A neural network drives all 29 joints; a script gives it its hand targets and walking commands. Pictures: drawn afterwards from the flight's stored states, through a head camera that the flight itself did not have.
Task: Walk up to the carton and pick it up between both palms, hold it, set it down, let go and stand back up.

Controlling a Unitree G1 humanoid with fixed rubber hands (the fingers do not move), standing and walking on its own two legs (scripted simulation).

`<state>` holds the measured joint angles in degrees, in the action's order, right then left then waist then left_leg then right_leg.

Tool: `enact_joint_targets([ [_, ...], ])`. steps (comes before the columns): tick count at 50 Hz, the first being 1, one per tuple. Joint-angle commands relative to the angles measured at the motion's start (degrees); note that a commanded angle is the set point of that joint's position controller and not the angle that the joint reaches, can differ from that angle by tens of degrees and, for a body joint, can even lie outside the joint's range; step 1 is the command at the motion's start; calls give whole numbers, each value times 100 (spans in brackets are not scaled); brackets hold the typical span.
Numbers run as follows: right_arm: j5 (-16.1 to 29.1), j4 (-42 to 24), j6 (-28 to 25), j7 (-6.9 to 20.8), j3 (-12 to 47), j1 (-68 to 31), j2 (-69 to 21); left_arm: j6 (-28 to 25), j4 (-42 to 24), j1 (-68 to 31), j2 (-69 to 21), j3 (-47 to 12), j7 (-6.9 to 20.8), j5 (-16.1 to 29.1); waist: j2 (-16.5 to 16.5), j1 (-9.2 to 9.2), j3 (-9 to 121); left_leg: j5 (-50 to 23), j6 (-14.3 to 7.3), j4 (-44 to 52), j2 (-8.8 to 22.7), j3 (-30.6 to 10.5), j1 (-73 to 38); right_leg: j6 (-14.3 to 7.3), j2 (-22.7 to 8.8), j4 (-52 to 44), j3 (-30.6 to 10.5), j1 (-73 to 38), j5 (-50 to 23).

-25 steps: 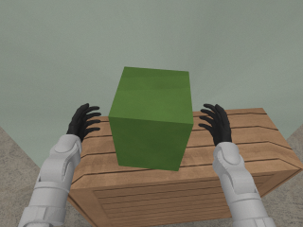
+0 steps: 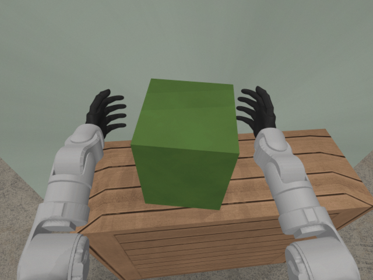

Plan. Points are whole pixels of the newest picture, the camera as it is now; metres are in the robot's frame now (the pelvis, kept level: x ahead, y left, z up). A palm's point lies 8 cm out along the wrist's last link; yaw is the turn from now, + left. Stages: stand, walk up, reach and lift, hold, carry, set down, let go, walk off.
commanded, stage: reach and lift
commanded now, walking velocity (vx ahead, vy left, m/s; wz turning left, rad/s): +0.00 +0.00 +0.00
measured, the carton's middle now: (186, 147) +0.43 +0.03 +0.02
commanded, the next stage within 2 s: none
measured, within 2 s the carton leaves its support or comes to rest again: neither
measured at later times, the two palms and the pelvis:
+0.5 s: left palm (107, 96) +0.44 +0.20 +0.17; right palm (261, 95) +0.45 -0.12 +0.18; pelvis +0.01 +0.00 +0.00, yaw +0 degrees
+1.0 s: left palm (103, 123) +0.43 +0.23 +0.09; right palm (259, 118) +0.45 -0.13 +0.11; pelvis +0.00 +0.01 +0.00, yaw +0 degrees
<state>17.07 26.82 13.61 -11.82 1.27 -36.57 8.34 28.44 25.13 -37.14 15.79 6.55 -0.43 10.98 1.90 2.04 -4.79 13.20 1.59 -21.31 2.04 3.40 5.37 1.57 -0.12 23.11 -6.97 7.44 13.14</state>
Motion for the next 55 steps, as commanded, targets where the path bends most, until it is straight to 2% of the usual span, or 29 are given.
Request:
enact_joint_targets([
  [1,160,63,-46,-95,-262,-2744,1160,-118,-312,-2801,870,564,-164,-391,-485,-140,2643,-2312,203,-86,-349,160,-254,-1,457,-389,740,-745,-2628],
  [12,361,706,37,-110,-96,-3878,1269,-167,503,-3831,1068,540,-292,-353,-436,-95,3025,-2430,229,-223,-363,165,-158,28,478,-283,763,-703,-2912],
  [18,397,1297,35,-94,-67,-4410,1336,-327,1119,-4376,1115,457,-336,-328,-421,-123,3196,-2447,233,-292,-352,136,-86,22,474,-253,787,-579,-2958],
  [22,360,1922,-28,-65,-35,-4539,1260,-565,1766,-4531,1043,340,-330,-334,-413,-171,3238,-2448,227,-360,-333,92,-29,3,461,-248,810,-446,-2898],
  [27,272,2553,-303,2,100,-4300,1042,-1093,2433,-4227,839,234,-254,-454,-450,-150,3236,-2725,243,-456,-307,44,-41,-17,450,-230,846,-358,-2984],
  [34,74,2807,-891,171,17,-4259,977,-2055,2986,-4215,624,-7,-220,-407,-549,-148,3721,-2984,292,-646,-255,-52,0,-76,447,-201,891,50,-2732],
  [41,-155,3395,-1400,401,-59,-4143,854,-3076,3965,-4270,418,-312,-170,-298,-536,-180,4037,-2919,301,-765,-169,-80,268,-157,350,-160,918,653,-2282],
  [48,-196,3999,-1981,620,86,-3955,794,-4019,4942,-4235,269,-603,-91,-77,-521,-266,4130,-2817,310,-909,-139,-81,639,-176,265,9,939,1207,-1972],
  [55,-129,4086,-2493,774,199,-3950,785,-4668,5164,-4196,98,-796,-103,207,-623,-259,4777,-3390,398,-1189,-88,-130,601,-195,294,166,1010,1760,-1944],
])
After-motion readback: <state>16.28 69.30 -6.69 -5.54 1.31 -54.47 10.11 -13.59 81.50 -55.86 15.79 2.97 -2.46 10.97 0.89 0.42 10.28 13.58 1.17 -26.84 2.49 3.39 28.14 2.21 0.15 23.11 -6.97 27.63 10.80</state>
